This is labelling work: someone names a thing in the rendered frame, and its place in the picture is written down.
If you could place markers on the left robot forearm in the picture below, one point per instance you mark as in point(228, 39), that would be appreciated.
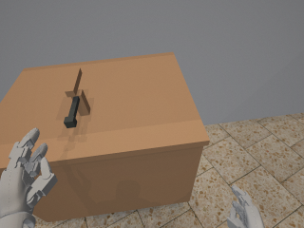
point(18, 220)

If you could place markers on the counter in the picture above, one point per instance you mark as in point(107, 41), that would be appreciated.
point(137, 142)

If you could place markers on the tap lever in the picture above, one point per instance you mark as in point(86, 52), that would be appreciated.
point(70, 121)

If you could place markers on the robot right hand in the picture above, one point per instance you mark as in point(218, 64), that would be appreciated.
point(249, 215)

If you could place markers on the robot left hand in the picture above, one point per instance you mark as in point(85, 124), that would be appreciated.
point(18, 178)

